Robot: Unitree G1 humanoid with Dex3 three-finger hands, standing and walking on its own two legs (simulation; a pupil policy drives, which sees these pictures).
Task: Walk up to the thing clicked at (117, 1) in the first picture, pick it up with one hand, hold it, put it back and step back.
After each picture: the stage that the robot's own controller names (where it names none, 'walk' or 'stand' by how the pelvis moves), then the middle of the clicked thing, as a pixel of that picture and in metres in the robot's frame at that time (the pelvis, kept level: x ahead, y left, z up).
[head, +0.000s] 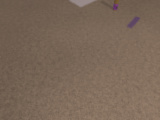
stand; (116, 2) +2.27 -0.57 -0.66
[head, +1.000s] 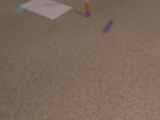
walk; (87, 9) +2.18 -0.04 -0.62
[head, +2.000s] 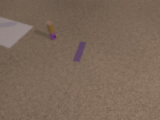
walk; (51, 31) +1.53 +0.41 -0.65
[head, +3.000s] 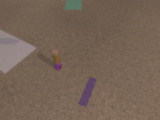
walk; (57, 60) +1.08 +0.30 -0.65
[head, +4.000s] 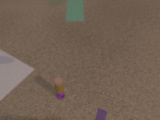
walk; (59, 89) +0.74 +0.21 -0.62
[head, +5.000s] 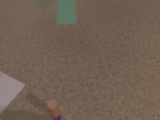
stand; (54, 111) +0.51 +0.21 -0.63
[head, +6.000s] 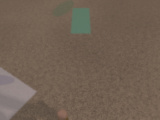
stand; out of the picture +0.49 +0.16 -0.65
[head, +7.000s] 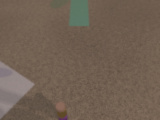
stand; (62, 113) +0.51 +0.16 -0.65
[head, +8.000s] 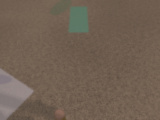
stand; out of the picture +0.48 +0.17 -0.66
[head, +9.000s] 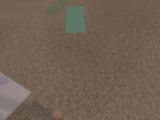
stand; out of the picture +0.47 +0.18 -0.66
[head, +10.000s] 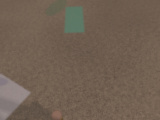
stand; out of the picture +0.47 +0.19 -0.66
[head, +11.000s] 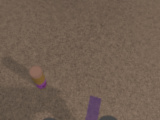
go down; (39, 78) +0.51 +0.21 -0.48
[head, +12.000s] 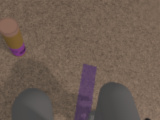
go down; (14, 40) +0.55 +0.26 -0.26
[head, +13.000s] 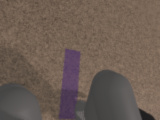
close in; out of the picture +0.54 +0.29 -0.19
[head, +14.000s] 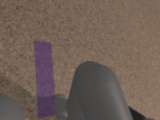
close; out of the picture +0.52 +0.32 -0.16
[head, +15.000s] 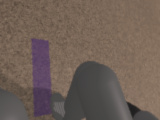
lift; out of the picture +0.47 +0.30 -0.17
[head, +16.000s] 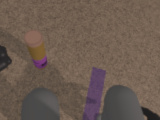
hold; (37, 52) +0.51 +0.20 -0.27
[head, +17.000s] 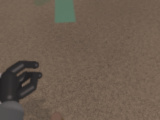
close; out of the picture +0.43 +0.15 -0.59
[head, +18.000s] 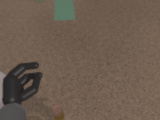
close; (59, 117) +0.44 +0.16 -0.61
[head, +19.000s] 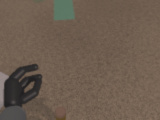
stand; (61, 118) +0.44 +0.14 -0.61
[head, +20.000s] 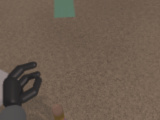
stand; (59, 116) +0.44 +0.15 -0.61
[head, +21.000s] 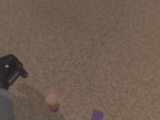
crouch; (52, 103) +0.44 +0.15 -0.56
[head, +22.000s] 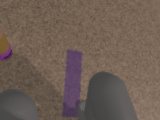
lower; out of the picture +0.50 +0.21 -0.22
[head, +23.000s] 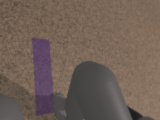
lower; out of the picture +0.47 +0.26 -0.17
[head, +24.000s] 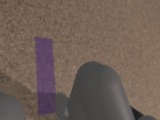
lower; out of the picture +0.47 +0.26 -0.16
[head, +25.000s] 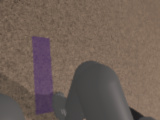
lower; out of the picture +0.47 +0.26 -0.17
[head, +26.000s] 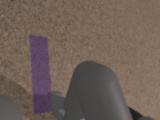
lower; out of the picture +0.47 +0.27 -0.17
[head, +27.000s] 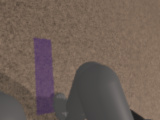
open; out of the picture +0.48 +0.26 -0.17
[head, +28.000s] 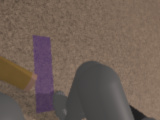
rise; out of the picture +0.39 +0.12 -0.26
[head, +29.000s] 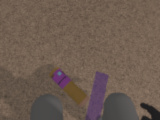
walk; (69, 86) +0.38 +0.06 -0.44
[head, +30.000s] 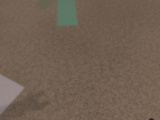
stand; out of the picture +0.30 +0.03 -0.69
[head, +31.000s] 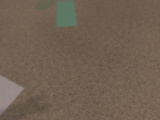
stand; out of the picture +0.31 +0.04 -0.69
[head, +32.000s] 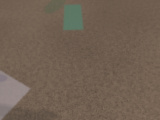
stand; out of the picture +0.32 +0.02 -0.73
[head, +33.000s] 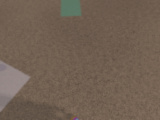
walk; out of the picture +0.35 +0.00 -0.73
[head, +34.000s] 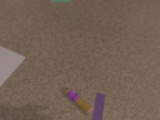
walk; (79, 101) +0.55 -0.02 -0.73
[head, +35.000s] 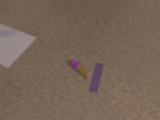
walk; (80, 68) +0.89 +0.08 -0.72
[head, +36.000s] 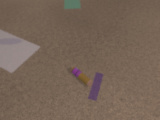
stand; (81, 76) +0.95 +0.01 -0.74
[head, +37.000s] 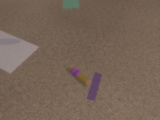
stand; (80, 76) +0.95 +0.02 -0.75
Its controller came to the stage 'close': yes
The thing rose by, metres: 0.00
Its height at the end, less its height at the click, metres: -0.09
